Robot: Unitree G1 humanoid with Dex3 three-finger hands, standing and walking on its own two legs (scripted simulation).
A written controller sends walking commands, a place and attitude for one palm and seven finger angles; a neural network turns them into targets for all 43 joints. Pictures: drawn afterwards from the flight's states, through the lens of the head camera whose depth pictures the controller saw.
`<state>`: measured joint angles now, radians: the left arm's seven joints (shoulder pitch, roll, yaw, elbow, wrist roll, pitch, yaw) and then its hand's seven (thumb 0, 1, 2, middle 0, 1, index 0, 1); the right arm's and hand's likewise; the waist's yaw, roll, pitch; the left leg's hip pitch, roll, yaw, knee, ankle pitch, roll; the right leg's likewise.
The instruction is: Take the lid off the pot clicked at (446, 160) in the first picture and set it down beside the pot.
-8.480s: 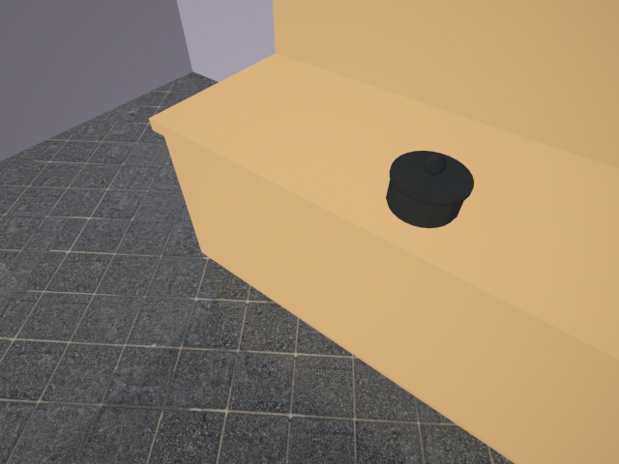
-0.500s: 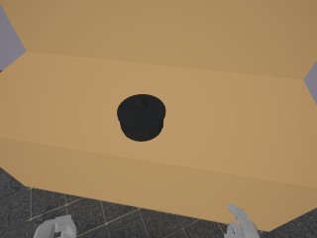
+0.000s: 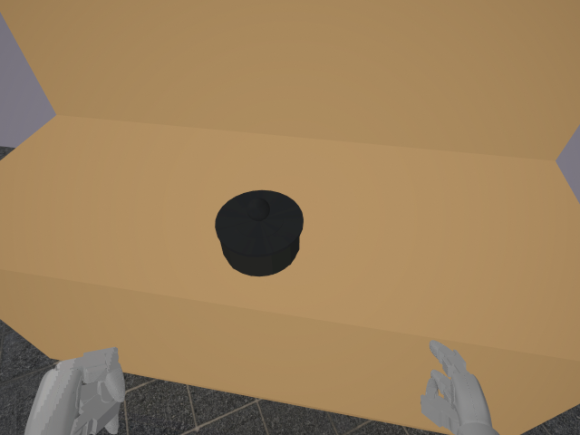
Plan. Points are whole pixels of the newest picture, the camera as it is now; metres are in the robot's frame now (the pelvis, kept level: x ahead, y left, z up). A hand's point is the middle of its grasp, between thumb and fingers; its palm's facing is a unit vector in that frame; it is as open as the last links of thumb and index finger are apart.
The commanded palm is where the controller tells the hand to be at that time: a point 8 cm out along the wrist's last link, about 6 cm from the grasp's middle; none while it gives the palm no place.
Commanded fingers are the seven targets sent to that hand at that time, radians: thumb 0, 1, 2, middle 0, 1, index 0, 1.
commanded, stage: raise the hand higher, near the body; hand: left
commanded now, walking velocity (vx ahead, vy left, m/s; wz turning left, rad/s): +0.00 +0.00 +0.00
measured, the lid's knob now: (258, 209) +0.51 +0.14 -0.01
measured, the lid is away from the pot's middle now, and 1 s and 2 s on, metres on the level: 0.00 0.00 0.00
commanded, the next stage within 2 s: reach forward and open the fingers in 0.20 s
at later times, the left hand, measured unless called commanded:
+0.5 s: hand (86, 351) +0.17 +0.26 +0.08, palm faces +0.03 -0.25 -0.97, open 2.9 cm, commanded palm +0.15 +0.26 +0.13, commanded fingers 0.00 0.59 0.99 -1.16 -1.11 -1.16 -1.11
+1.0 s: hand (101, 326) +0.20 +0.26 +0.08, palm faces -0.24 -0.08 -0.97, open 6.5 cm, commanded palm +0.20 +0.26 +0.14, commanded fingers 0.00 -0.14 1.26 -0.86 -0.22 -0.86 -0.22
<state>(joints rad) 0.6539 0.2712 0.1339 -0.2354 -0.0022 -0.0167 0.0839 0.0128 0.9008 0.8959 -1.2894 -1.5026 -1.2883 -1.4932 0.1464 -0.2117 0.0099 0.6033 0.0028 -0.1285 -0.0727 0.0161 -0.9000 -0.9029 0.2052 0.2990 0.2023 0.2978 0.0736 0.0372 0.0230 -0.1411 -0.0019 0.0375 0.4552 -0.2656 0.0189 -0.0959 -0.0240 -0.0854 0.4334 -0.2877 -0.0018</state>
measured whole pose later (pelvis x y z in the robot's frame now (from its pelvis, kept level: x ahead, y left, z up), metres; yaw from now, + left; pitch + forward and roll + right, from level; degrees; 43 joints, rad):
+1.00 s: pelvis -0.03 +0.01 +0.00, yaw +0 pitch -2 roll +0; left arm 0.16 0.60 0.03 -0.13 0.80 -0.04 -0.20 0.00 0.13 1.17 -0.98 -0.57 -0.98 -0.56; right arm 0.10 -0.27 0.02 0.60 0.02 0.13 0.00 0.01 -0.90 -0.90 0.20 0.30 0.20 0.30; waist 0.06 0.12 0.05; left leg -0.18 -0.01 0.04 0.38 -0.17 0.04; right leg -0.13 -0.03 -0.08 0.36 -0.19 0.01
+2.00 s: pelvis -0.01 +0.01 +0.00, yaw +1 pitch +2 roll +0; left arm -0.30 0.56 -0.13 0.19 0.84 0.07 -0.27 0.00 -0.25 1.32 -0.82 -0.09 -0.82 -0.08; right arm 0.11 -0.29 0.02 0.61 0.05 0.15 0.01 0.01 -0.90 -0.90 0.20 0.30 0.20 0.30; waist 0.02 0.09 0.03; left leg -0.25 -0.03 0.03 0.42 -0.21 0.05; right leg -0.21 -0.05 -0.09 0.41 -0.24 0.01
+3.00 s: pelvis +0.00 +0.01 +0.00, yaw -1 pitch +8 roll +0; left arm -0.86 0.40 -0.27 0.77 0.89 0.14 -0.22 0.00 -0.25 1.32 -0.82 -0.09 -0.82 -0.08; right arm 0.18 -0.29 -0.01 0.69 0.08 0.20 0.01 0.01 -0.90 -0.90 0.20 0.30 0.20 0.30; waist -0.05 0.07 -0.04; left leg -0.38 -0.02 0.05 0.49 -0.25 0.04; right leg -0.35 -0.05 -0.06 0.51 -0.29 0.01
